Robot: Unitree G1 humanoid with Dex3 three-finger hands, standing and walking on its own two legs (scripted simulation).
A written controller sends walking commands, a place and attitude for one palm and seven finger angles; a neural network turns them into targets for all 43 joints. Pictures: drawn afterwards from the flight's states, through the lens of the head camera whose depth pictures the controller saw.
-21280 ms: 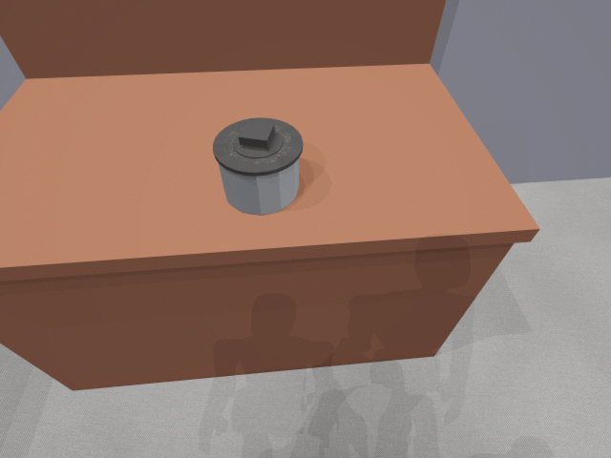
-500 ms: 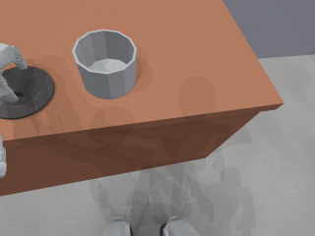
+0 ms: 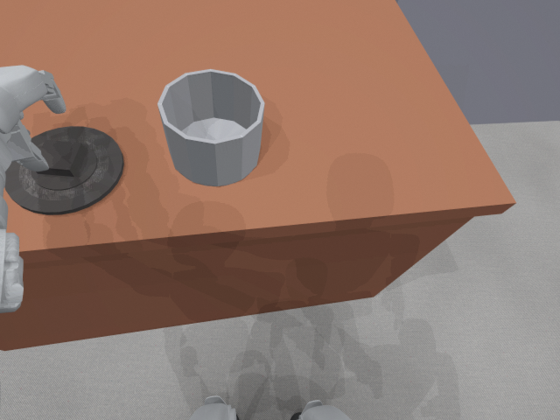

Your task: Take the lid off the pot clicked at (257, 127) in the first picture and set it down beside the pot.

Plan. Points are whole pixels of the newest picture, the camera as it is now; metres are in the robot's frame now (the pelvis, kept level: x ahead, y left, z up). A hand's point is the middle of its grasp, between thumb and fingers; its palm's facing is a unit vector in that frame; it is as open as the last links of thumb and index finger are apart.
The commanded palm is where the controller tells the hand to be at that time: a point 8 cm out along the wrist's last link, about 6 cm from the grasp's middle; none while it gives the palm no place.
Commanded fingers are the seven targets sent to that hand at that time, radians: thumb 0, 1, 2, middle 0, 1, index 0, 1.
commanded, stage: raise the empty hand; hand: left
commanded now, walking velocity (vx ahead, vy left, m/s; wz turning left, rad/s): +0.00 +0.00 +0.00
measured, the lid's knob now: (59, 158) +0.51 +0.29 +0.02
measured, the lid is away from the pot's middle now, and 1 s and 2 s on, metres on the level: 0.23 0.23 0.23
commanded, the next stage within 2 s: draw the hand back to the body in 0.90 s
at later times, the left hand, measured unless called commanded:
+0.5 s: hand (17, 96) +0.50 +0.29 +0.14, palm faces -0.37 -0.12 -0.92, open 11.0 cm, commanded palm +0.53 +0.28 +0.20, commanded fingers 0.00 0.00 0.62 -0.34 -0.88 -0.34 -0.88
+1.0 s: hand (1, 71) +0.50 +0.29 +0.17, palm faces -0.38 -0.12 -0.92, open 11.0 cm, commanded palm +0.52 +0.28 +0.23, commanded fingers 0.00 0.00 0.62 -0.34 -0.88 -0.34 -0.88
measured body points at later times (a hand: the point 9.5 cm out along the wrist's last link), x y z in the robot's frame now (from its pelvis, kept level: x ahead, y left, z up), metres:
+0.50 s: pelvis +0.01 -0.01 +0.01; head +0.09 +0.01 +0.45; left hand +0.52 +0.29 +0.19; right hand -0.02 -0.28 -0.10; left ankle +0.01 +0.06 -0.70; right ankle -0.01 -0.15 -0.70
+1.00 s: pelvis +0.02 -0.02 +0.02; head +0.09 +0.00 +0.46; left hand +0.52 +0.29 +0.23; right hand +0.03 -0.29 -0.10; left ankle +0.01 +0.06 -0.70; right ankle -0.01 -0.15 -0.70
